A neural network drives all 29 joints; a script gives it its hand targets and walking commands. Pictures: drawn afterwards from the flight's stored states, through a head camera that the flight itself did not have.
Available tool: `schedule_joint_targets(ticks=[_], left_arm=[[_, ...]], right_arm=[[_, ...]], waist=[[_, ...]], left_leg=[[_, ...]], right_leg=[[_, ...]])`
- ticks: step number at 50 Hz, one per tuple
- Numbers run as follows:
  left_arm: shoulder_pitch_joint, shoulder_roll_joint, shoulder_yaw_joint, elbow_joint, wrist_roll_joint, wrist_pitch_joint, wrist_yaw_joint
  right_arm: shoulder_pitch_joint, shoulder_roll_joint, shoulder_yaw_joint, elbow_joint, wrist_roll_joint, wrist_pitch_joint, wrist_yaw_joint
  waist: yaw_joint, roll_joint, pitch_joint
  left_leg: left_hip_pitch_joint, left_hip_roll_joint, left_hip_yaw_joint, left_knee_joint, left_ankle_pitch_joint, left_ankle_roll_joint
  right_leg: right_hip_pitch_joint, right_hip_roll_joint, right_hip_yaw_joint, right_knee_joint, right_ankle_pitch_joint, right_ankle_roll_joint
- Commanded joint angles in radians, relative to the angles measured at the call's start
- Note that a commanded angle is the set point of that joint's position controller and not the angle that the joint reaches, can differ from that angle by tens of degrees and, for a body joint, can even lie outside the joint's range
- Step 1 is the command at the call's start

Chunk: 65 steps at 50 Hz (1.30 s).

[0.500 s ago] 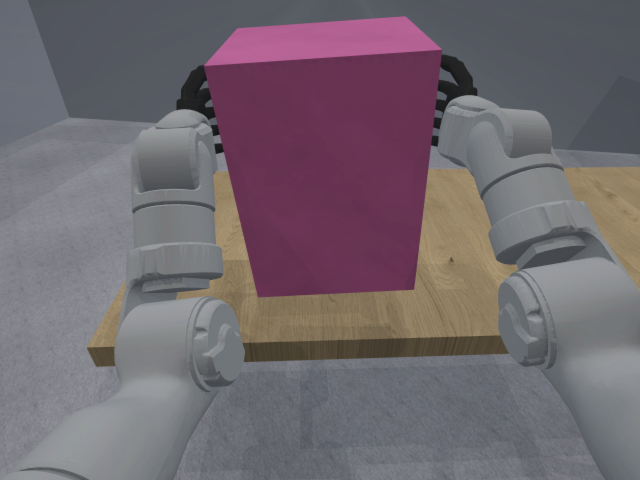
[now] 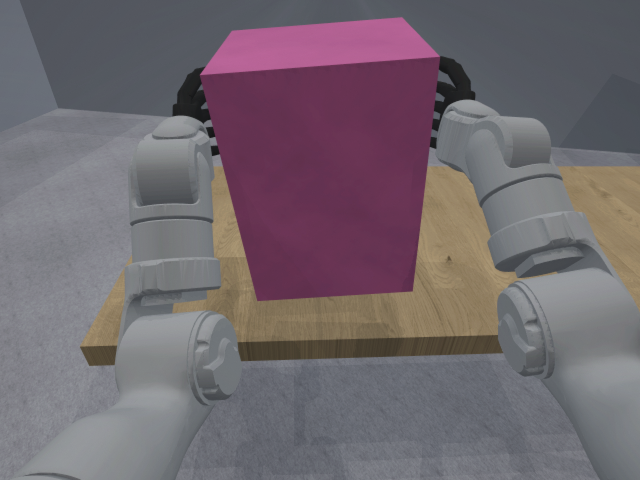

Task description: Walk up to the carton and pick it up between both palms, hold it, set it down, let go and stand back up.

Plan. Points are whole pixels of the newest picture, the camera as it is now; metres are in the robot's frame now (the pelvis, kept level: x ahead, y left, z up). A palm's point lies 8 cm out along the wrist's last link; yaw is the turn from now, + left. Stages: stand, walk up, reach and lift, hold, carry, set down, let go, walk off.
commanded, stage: hold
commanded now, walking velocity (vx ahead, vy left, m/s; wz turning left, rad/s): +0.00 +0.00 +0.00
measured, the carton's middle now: (326, 166) +0.38 +0.00 +0.28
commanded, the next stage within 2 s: none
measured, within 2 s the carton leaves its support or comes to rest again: neither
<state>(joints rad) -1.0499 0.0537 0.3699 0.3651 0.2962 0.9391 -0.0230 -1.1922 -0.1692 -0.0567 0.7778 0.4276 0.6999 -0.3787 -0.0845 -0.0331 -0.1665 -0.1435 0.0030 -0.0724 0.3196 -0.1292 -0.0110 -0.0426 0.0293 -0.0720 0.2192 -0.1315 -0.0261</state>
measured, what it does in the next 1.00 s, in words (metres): stands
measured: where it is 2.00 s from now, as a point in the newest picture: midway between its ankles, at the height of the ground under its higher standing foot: outside the picture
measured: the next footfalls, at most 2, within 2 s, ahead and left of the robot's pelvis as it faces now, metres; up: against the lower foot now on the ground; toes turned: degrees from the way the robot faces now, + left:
none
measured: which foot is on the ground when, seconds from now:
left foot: down 0.00-1.00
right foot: down 0.00-1.00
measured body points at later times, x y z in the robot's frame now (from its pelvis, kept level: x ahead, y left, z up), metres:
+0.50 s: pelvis +0.00 +0.00 +0.00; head -0.08 +0.02 +0.44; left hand +0.38 +0.15 +0.33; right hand +0.39 -0.14 +0.34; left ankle +0.03 +0.12 -0.75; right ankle +0.00 -0.10 -0.75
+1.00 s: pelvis +0.00 +0.00 +0.00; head -0.08 +0.02 +0.44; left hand +0.38 +0.15 +0.33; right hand +0.39 -0.14 +0.34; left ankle +0.03 +0.12 -0.75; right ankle +0.00 -0.10 -0.75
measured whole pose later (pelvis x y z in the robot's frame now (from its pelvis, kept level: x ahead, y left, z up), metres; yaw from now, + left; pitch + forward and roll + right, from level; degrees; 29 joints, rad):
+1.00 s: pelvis +0.00 +0.00 +0.00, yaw +0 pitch -3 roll -1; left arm -1.06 0.05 0.38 0.37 0.29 0.95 -0.02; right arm -1.19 -0.17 -0.05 0.78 0.43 0.71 -0.38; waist -0.08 -0.03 -0.17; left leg -0.14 0.00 -0.07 0.32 -0.13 -0.01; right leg -0.04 0.03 -0.07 0.22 -0.13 -0.03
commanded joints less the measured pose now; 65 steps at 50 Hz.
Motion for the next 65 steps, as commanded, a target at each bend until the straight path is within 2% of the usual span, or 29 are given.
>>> schedule_joint_targets(ticks=[1, 21, 52, 53, 56, 58, 61, 65], left_arm=[[-0.719, -0.512, -0.326, -0.145, -0.199, -0.065, -0.138], [-0.696, -0.500, -0.324, -0.149, -0.201, -0.048, -0.139], [-0.724, -0.501, -0.308, -0.113, -0.198, -0.064, -0.137], [-0.722, -0.420, -0.282, -0.117, -0.163, -0.074, -0.129], [-0.730, -0.398, -0.246, -0.067, -0.138, -0.081, -0.112], [-0.723, -0.404, -0.241, -0.039, -0.130, -0.086, -0.103], [-0.719, -0.413, -0.250, -0.039, -0.133, -0.096, -0.097], [-0.692, -0.432, -0.291, -0.091, -0.152, -0.100, -0.098]], right_arm=[[-0.677, 0.398, 0.137, -0.240, 0.119, -0.028, 0.095], [-0.672, 0.403, 0.151, -0.279, 0.132, -0.017, 0.083], [-0.688, 0.401, 0.132, -0.236, 0.119, -0.024, 0.092], [-0.689, 0.426, 0.088, -0.209, 0.058, -0.031, 0.085], [-0.685, 0.407, 0.050, -0.148, 0.012, -0.048, 0.096], [-0.685, 0.409, 0.043, -0.132, -0.005, -0.056, 0.108], [-0.694, 0.417, 0.047, -0.155, -0.014, -0.066, 0.112], [-0.678, 0.433, 0.074, -0.231, -0.005, -0.067, 0.096]], waist=[[-0.005, 0.094, -0.326], [-0.002, 0.065, -0.321], [-0.003, 0.076, -0.319], [-0.006, 0.068, -0.275], [0.012, 0.062, -0.219], [0.022, 0.066, -0.221], [0.023, 0.067, -0.271], [0.006, 0.078, -0.364]], left_leg=[[0.137, -0.041, 0.045, -0.011, 0.250, -0.049], [0.172, -0.047, 0.048, 0.004, 0.271, -0.039], [0.135, -0.043, 0.048, -0.009, 0.222, -0.040], [0.145, -0.043, 0.056, 0.013, 0.213, -0.039], [0.125, -0.039, 0.066, 0.005, 0.130, -0.033], [0.097, -0.035, 0.071, -0.001, 0.102, -0.027], [0.099, -0.035, 0.072, 0.006, 0.145, -0.021], [0.139, -0.040, 0.066, 0.028, 0.255, -0.021]], right_leg=[[0.067, 0.032, 0.004, -0.011, 0.141, 0.045], [0.050, 0.022, 0.008, -0.028, 0.162, 0.054], [0.050, 0.027, 0.007, -0.019, 0.127, 0.050], [-0.004, 0.030, 0.008, -0.010, 0.094, 0.043], [-0.065, 0.023, -0.003, -0.018, -0.032, 0.033], [-0.063, 0.018, -0.001, -0.019, -0.066, 0.031], [-0.026, 0.018, 0.004, -0.010, -0.008, 0.037], [0.026, 0.023, 0.015, 0.001, 0.125, 0.040]])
